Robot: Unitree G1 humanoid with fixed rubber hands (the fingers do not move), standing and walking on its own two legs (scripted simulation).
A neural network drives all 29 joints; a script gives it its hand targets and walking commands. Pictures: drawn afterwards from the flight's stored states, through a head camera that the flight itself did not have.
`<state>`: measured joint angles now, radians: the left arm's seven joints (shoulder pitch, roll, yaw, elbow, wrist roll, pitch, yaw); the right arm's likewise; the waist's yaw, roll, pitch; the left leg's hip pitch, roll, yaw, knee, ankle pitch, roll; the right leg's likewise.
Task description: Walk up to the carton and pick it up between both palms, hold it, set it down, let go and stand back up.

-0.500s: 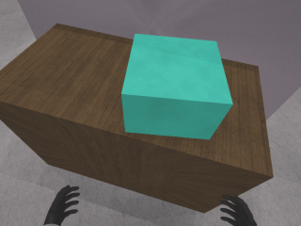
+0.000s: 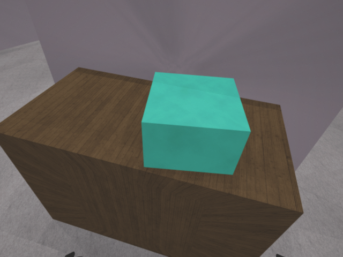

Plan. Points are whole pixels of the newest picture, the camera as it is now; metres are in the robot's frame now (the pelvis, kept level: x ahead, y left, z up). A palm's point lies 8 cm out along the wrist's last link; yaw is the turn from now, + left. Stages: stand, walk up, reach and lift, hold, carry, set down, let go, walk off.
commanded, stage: stand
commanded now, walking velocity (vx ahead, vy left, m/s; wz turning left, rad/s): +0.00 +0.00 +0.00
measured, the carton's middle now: (191, 120) +0.56 -0.05 +0.03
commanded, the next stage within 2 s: none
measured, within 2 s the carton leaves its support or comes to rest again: neither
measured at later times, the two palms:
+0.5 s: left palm out of the picture +0.04 +0.26 -0.12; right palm out of the picture +0.04 -0.28 -0.10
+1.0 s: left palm out of the picture +0.03 +0.26 -0.12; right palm out of the picture +0.03 -0.28 -0.11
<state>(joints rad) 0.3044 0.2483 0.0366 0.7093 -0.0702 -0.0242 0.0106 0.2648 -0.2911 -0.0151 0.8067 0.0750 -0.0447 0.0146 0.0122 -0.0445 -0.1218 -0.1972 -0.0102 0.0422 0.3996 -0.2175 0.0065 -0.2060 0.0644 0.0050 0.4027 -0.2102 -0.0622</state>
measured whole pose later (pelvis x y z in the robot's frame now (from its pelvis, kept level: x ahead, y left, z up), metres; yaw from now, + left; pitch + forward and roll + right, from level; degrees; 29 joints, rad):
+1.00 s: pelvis -0.04 +0.00 +0.00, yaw +0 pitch -2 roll +0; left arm 0.30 0.26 0.04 0.81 -0.06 -0.03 0.00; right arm 0.26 -0.29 -0.02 0.92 0.07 -0.04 0.01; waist 0.01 -0.03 0.00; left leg -0.20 -0.01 0.04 0.40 -0.17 0.01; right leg -0.21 0.06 0.00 0.40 -0.16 -0.06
